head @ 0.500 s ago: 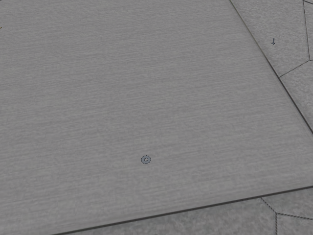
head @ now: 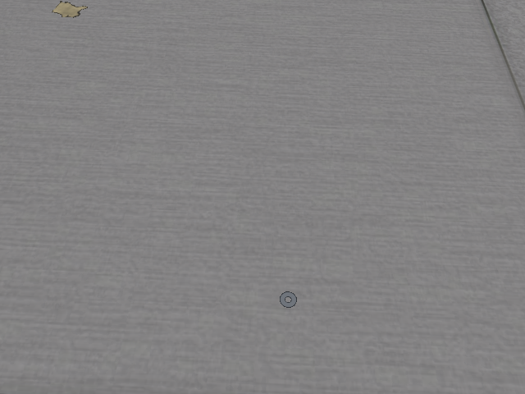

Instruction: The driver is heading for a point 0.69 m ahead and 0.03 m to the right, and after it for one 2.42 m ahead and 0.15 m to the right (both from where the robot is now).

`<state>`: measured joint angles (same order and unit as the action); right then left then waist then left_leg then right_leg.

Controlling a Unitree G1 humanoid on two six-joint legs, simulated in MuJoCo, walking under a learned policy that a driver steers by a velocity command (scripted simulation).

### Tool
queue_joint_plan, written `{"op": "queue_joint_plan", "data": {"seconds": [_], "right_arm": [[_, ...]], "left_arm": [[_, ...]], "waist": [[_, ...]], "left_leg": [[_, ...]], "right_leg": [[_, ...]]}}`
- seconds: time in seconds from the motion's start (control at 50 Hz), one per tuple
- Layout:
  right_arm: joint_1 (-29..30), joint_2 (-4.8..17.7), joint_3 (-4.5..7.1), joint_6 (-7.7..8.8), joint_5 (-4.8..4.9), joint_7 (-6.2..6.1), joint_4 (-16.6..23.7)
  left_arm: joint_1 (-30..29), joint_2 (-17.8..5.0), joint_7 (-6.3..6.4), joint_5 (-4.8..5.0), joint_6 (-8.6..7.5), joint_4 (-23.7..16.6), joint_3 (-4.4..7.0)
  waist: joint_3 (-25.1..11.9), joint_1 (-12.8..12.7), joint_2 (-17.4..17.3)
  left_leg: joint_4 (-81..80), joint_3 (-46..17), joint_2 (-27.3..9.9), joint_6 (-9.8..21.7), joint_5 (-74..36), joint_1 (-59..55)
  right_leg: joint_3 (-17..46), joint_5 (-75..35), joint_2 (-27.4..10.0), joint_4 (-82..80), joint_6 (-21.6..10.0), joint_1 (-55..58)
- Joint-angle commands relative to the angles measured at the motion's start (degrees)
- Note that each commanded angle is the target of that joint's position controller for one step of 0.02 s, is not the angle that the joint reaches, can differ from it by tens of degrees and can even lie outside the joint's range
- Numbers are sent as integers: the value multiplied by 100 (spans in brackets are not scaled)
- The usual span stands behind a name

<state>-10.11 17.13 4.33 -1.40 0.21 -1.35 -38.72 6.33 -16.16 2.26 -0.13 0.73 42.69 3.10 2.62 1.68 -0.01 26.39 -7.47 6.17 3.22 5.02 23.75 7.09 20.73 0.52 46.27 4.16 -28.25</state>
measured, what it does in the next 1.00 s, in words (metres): walks ahead: right foot, then left foot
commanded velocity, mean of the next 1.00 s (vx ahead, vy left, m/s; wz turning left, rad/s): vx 0.40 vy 0.00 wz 0.00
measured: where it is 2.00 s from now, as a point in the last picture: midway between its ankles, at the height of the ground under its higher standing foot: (271, 298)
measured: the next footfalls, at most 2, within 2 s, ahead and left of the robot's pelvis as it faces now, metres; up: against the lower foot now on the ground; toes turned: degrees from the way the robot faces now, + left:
right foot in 0.12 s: +0.08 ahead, -0.15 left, +0.00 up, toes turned +9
left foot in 0.54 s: +0.25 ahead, +0.15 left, +0.00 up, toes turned +9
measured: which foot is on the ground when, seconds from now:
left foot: down 0.00-0.12, up 0.14-0.52, down 0.54-1.00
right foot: up 0.00-0.10, down 0.12-0.56, up 0.58-1.00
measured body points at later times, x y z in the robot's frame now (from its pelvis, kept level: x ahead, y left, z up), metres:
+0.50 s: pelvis +0.13 +0.00 +0.01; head +0.16 -0.01 +0.46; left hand +0.06 +0.27 -0.11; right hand +0.39 -0.19 -0.07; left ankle +0.21 +0.15 -0.71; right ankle +0.04 -0.16 -0.73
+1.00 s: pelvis +0.38 +0.04 -0.01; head +0.42 +0.03 +0.44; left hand +0.61 +0.26 -0.09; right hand +0.37 -0.25 -0.14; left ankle +0.21 +0.14 -0.73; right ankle +0.55 -0.08 -0.71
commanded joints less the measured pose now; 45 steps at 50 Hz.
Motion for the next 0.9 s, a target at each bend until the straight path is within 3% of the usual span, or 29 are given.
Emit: {"op": "queue_joint_plan", "data": {"seconds": [0.02, 0.06, 0.1, 0.12, 0.14, 0.16, 0.18, 0.2, 0.22, 0.26, 0.36, 0.44, 0.48, 0.52, 0.54, 0.56, 0.58, 0.6, 0.62, 0.64, 0.66, 0.68, 0.72, 0.78, 0.84, 0.9], "right_arm": [[159, 954, 268, -17, 34, -64, 485], [194, 932, 255, -51, 57, -65, 515], [191, 713, 175, -65, 64, -71, 505], [141, 362, 69, -45, 45, -63, 525], [278, 177, 33, 58, 94, -38, 733], [330, 504, 102, 197, 61, -12, 768], [134, 702, 165, 246, 57, 26, 587], [-52, 692, 173, 261, 13, 51, 401], [-54, 625, 162, 297, -19, 74, 349], [200, 431, 108, 374, -18, 136, 368], [1017, 81, -53, 495, 64, 210, 634], [1269, 136, -68, 567, 137, 309, 706], [1218, 226, -51, 603, 167, 345, 720], [595, 407, 44, 616, 153, 323, 529], [-128, 639, 167, 615, 134, 259, 321], [-1247, 1025, 278, 598, 23, 181, 157], [-1629, 1481, 367, 538, -21, 192, 30], [-1609, 973, 237, 562, -20, 204, -16], [-1266, 714, 138, 582, -7, 199, -26], [-901, 529, 75, 603, -18, 207, 1], [-629, 384, 41, 620, -44, 225, -9], [-456, 283, 17, 654, -83, 230, -32], [-348, 254, 40, 743, -80, 234, -131], [-379, 396, 98, 799, -99, 198, -301], [-365, 529, 118, 790, -69, 146, -395], [-693, 709, 164, 734, 1, 92, -578]], "left_arm": [[300, -527, -28, 24, -113, -283, 161], [418, -532, -85, 56, -206, -271, 180], [937, -512, -128, 52, -308, -83, 209], [1344, -791, -108, -43, -353, -24, 267], [1448, -1353, -141, -211, -357, 12, 382], [1084, -1320, -164, -288, -447, -118, 384], [812, -973, -124, -158, -499, -177, 302], [778, -794, -102, -42, -522, -162, 253], [866, -760, -89, 21, -518, -112, 238], [1178, -708, -83, 22, -547, 14, 200], [1685, -807, -97, 66, -512, 201, 206], [1914, -1033, -162, 124, -466, 321, 247], [1960, -1072, -184, 174, -426, 386, 260], [1824, -1101, -177, 201, -387, 406, 261], [1812, -953, -182, 183, -402, 411, 208], [1616, -582, -200, 61, -450, 218, 58], [1976, -81, -175, 90, -573, 16, -81], [1691, -702, -169, 230, -646, 85, 86], [1386, -876, -200, 309, -666, 1, 159], [1262, -784, -202, 271, -644, 34, 148], [1161, -704, -205, 198, -606, 37, 158], [1218, -596, -216, 186, -538, 70, 160], [1279, -345, -235, 192, -418, 91, 120], [978, -260, -241, 149, -360, -81, 99], [402, -184, -353, 128, -400, -288, 32], [-230, -121, -476, 125, -406, -586, -28]], "waist": [[-1107, -112, -914], [-1020, -195, -1030], [-916, -465, -866], [-933, -550, -71], [-521, -450, 1353], [-53, -341, 1374], [84, -179, 1051], [33, -144, 842], [7, -189, 766], [37, -336, 706], [104, -733, 907], [192, -844, 954], [216, -750, 975], [-66, -300, 878], [-512, 60, 658], [-1456, 598, -83], [-2007, 447, -1768], [-1584, 596, -1149], [-944, 453, -977], [-642, 280, -715], [-354, 147, -661], [-226, -15, -731], [-129, -176, -646], [29, -211, -381], [183, -65, -320], [349, 158, -171]], "left_leg": [[-1015, -1775, -1273, 831, 1791, -589], [-1013, -1936, -1195, 750, 2598, -358], [-626, -1638, -888, 445, 3123, 201], [666, -1033, -464, 106, 3264, 850], [2047, 20, 329, -58, 2826, 2061], [2811, -457, -111, -75, 2363, 2352], [3071, -506, -218, -92, 1836, 2413], [3169, -378, -284, -188, 1495, 2348], [3220, -242, -356, -254, 1225, 2361], [3231, 119, -505, -346, 702, 2267], [1706, 711, -765, -502, 171, 1631], [714, 928, -661, -430, 356, 774], [371, 943, -634, -262, 464, 420], [-100, 1042, -493, -20, 304, -694], [-219, 887, -565, 149, 292, -1879], [-112, -364, -1699, 515, 470, -3604], [-716, -2655, -2982, 1247, 1600, -4754], [-1003, -2875, -2917, 1229, 2138, -4238], [-1079, -2058, -2723, 1032, 1910, -3680], [-1239, -1444, -2434, 900, 1445, -3116], [-1424, -990, -2239, 840, 995, -2648], [-1584, -557, -2073, 759, 547, -2276], [-1751, -16, -2008, 759, -337, -1920], [-1880, 565, -2026, 791, -1069, -1820], [-2005, 1187, -1849, 640, -1136, -1682], [-1993, 1444, -2024, 576, -1246, -2059]], "right_leg": [[-241, -183, 157, -462, -18, 595], [-383, -178, 217, -1043, -155, 1012], [-527, -469, 51, -2037, -408, 1967], [557, 441, -969, -2715, -744, 2533], [2560, 1976, -1959, -3505, -1407, 2536], [3305, 2457, -2218, -3793, -1798, 2050], [2743, 2129, -2022, -3702, -1654, 2080], [2191, 1631, -1729, -3641, -1448, 2255], [1860, 1278, -1585, -3645, -1341, 2378], [1299, 582, -1386, -3739, -1308, 2379], [514, -557, -1233, -3819, -1350, 2359], [345, -861, -1348, -3668, -1414, 2199], [458, -1031, -1517, -3532, -1416, 2250], [264, -2146, -1451, -2971, -1246, 2128], [-8, -2841, -1161, -2076, -1077, 1775], [-331, -1943, -802, -253, -809, 695], [-635, 936, -2, 1564, -504, -1247], [7, 1053, -208, 2386, -511, -1741], [15, 533, -422, 2516, -584, -1956], [-78, 57, -614, 2363, -570, -1773], [-100, -275, -715, 2143, -539, -1656], [-81, -525, -808, 2027, -520, -1379], [-101, -799, -802, 1936, -451, -1229], [-20, -1380, -754, 1302, -342, -1449], [-360, -2357, -665, 41, -411, -1098], [-626, -2573, -603, -678, -572, -1054]]}}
